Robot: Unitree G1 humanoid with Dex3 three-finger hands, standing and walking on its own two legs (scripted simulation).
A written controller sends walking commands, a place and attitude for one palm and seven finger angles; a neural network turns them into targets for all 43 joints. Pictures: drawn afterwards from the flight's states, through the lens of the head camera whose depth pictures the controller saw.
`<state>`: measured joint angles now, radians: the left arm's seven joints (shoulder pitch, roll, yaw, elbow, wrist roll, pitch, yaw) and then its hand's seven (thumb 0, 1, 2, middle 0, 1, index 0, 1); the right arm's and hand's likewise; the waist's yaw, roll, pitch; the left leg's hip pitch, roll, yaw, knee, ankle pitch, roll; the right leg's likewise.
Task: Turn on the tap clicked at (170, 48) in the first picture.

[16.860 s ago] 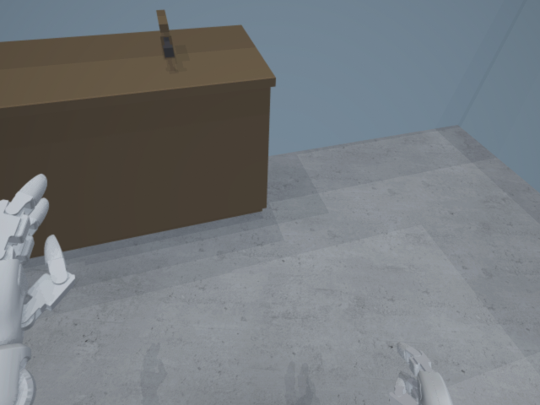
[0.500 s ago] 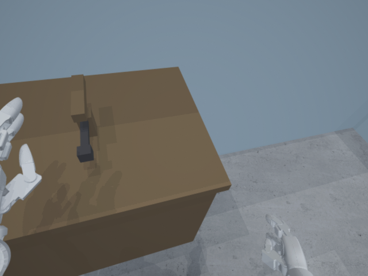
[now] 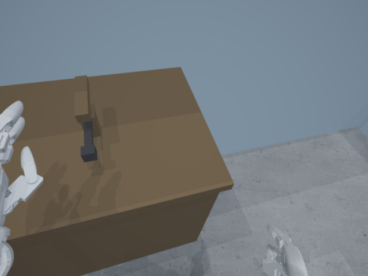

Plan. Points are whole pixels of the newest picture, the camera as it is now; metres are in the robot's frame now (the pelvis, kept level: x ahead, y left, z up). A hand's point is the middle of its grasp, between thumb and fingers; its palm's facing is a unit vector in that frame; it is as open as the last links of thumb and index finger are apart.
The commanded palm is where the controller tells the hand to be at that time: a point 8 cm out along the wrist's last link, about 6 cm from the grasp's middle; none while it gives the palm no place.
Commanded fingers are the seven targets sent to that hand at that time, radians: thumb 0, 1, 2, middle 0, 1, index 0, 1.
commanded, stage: shuffle to correct the standing spot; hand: left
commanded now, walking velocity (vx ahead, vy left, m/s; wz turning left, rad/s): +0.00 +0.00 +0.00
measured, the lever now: (89, 153) +0.34 +0.24 +0.04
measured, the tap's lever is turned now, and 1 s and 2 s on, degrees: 0 0 0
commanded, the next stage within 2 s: come to a stop and stand still in 0.92 s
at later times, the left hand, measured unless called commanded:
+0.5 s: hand (72, 181) +0.22 +0.20 +0.16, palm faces +0.34 -0.85 -0.39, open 7.4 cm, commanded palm +0.16 +0.23 +0.18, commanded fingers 0.00 0.90 0.90 -0.20 -0.30 -0.20 -0.30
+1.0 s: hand (100, 181) +0.23 +0.16 +0.16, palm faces +0.30 -0.86 -0.42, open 7.4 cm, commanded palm +0.16 +0.20 +0.18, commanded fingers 0.00 0.90 0.90 -0.20 -0.30 -0.20 -0.30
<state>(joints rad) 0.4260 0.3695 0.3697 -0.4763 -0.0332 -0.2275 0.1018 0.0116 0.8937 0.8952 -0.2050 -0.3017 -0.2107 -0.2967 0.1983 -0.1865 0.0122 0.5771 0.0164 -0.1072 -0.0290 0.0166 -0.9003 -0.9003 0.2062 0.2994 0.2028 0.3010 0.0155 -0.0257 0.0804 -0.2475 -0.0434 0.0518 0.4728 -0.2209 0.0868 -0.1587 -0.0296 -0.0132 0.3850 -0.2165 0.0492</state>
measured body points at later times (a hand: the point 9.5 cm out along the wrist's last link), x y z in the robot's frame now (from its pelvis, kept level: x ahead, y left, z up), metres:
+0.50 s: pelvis +0.00 -0.05 +0.00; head +0.04 -0.03 +0.45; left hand +0.20 +0.24 +0.18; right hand +0.18 -0.27 -0.08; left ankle +0.02 +0.06 -0.74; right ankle -0.01 -0.16 -0.74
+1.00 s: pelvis +0.00 -0.08 -0.01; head +0.04 -0.06 +0.44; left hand +0.20 +0.20 +0.18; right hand +0.16 -0.32 -0.09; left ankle +0.02 +0.05 -0.74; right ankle -0.01 -0.16 -0.74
